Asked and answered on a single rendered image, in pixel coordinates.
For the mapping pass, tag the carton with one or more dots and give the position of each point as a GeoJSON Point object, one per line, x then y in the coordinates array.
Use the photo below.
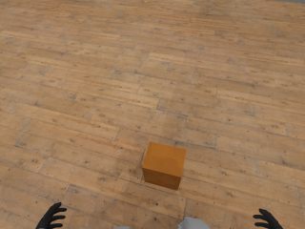
{"type": "Point", "coordinates": [163, 165]}

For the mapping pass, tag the left robot hand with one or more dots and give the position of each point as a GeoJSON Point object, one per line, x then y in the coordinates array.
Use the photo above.
{"type": "Point", "coordinates": [45, 222]}

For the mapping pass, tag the right robot hand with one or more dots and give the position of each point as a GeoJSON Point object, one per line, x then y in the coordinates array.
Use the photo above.
{"type": "Point", "coordinates": [267, 216]}

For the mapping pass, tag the right robot thigh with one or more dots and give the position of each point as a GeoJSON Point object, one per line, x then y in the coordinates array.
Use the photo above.
{"type": "Point", "coordinates": [192, 223]}

